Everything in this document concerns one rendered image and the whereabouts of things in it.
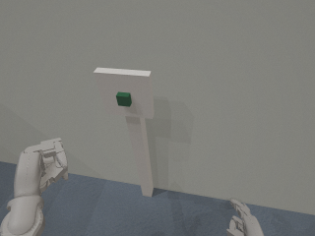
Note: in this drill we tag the robot right hand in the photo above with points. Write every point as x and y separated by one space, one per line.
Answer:
248 226

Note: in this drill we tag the left robot forearm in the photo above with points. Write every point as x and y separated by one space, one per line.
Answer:
25 217

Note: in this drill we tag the panel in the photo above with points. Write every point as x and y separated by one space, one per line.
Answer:
140 86

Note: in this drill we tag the button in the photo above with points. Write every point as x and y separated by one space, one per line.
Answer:
124 99

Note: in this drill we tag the robot left hand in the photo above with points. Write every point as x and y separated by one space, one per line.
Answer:
30 167

